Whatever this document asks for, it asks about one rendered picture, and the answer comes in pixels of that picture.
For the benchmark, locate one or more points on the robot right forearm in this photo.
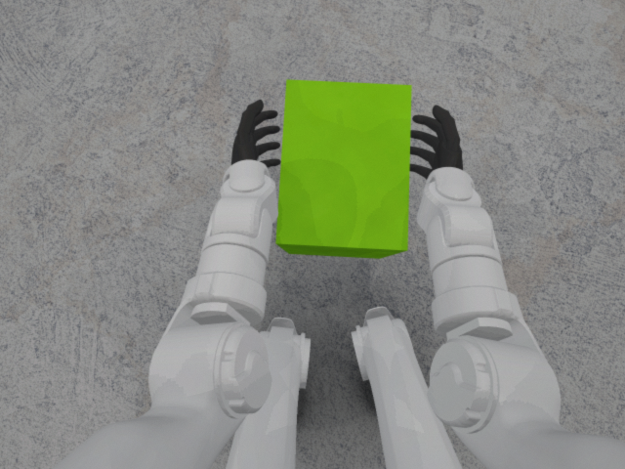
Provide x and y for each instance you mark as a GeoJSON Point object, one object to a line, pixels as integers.
{"type": "Point", "coordinates": [472, 297]}

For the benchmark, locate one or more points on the robot thigh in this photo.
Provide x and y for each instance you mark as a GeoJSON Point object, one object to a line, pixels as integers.
{"type": "Point", "coordinates": [266, 439]}
{"type": "Point", "coordinates": [412, 435]}

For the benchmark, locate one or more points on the robot left hand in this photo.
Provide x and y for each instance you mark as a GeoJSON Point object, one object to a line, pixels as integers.
{"type": "Point", "coordinates": [244, 146]}

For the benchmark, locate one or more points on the robot left thigh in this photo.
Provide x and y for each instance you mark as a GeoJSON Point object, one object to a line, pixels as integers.
{"type": "Point", "coordinates": [266, 439]}

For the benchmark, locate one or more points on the carton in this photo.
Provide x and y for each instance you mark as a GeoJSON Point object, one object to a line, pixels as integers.
{"type": "Point", "coordinates": [344, 175]}

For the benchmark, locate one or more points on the robot left upper arm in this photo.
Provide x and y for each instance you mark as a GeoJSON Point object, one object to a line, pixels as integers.
{"type": "Point", "coordinates": [203, 381]}

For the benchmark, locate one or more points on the robot left forearm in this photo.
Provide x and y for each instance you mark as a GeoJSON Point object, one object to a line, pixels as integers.
{"type": "Point", "coordinates": [229, 281]}

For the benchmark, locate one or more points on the robot right hand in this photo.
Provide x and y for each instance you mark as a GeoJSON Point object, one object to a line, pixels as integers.
{"type": "Point", "coordinates": [446, 145]}

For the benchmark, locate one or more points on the robot right upper arm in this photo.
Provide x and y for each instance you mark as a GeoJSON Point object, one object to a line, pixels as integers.
{"type": "Point", "coordinates": [503, 401]}

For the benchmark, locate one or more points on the robot right thigh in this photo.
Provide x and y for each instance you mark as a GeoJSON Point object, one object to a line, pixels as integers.
{"type": "Point", "coordinates": [412, 435]}

